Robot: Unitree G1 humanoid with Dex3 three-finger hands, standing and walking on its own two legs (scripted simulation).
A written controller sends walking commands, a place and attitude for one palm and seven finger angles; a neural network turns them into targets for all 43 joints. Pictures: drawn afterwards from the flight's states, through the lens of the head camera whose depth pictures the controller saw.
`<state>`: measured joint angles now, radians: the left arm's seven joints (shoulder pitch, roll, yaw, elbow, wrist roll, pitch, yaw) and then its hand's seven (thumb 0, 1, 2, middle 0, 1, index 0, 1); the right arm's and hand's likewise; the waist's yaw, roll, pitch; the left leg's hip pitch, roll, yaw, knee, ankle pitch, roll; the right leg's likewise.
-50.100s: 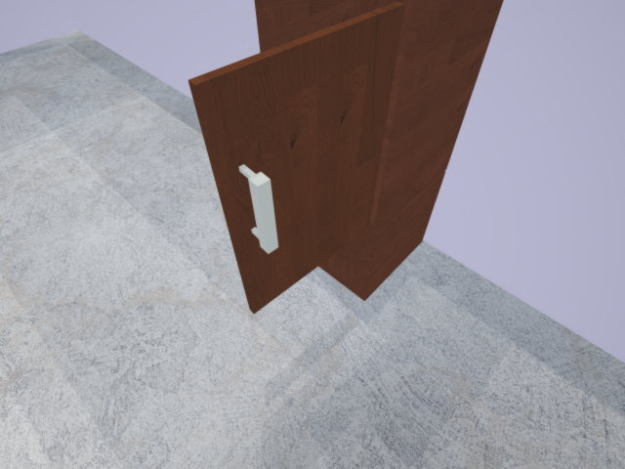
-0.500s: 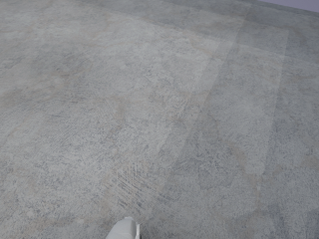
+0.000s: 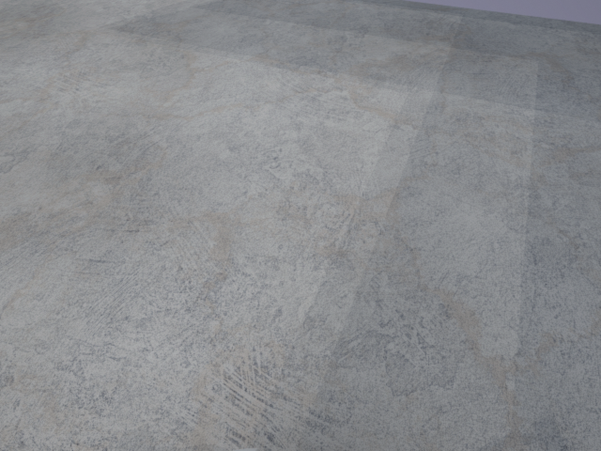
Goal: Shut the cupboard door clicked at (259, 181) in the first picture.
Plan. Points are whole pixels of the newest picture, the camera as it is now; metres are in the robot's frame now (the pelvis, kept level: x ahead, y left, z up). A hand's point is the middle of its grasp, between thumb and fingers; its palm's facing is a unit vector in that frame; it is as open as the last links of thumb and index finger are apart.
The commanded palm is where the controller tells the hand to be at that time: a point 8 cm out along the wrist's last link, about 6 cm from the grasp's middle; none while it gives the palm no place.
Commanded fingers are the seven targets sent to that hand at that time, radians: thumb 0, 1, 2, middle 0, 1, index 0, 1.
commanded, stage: turn to face it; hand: left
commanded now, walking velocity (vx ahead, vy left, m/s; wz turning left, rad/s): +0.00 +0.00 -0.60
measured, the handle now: out of the picture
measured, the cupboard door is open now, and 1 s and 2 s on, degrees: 29 29 29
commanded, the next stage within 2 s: none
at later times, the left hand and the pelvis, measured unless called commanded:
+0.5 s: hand (178, 396) +0.21 +0.23 -0.15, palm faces -0.25 -0.94 -0.22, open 7.4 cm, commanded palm none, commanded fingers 0.00 0.90 0.90 -0.20 -0.30 -0.20 -0.30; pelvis +0.04 +0.05 +0.02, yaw -18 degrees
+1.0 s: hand (241, 381) +0.24 +0.14 -0.15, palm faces -0.56 -0.80 -0.21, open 7.4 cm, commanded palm none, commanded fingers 0.00 0.90 0.90 -0.20 -0.30 -0.20 -0.30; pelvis +0.06 +0.03 +0.01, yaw -35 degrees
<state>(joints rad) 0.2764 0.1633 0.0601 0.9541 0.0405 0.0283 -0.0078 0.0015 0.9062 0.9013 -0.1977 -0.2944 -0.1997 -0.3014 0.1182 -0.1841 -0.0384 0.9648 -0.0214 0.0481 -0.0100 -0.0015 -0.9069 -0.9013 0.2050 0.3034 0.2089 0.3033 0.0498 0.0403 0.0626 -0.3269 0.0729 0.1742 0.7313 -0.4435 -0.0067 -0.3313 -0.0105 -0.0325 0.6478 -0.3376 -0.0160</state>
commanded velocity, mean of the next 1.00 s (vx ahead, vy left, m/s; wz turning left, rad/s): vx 0.00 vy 0.00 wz -0.60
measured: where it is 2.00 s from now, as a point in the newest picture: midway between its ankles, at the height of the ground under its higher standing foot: outside the picture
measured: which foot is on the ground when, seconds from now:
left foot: up 0.00-0.28, down 0.30-0.70, up 0.72-1.00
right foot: down 0.00-0.30, up 0.32-0.68, down 0.70-1.00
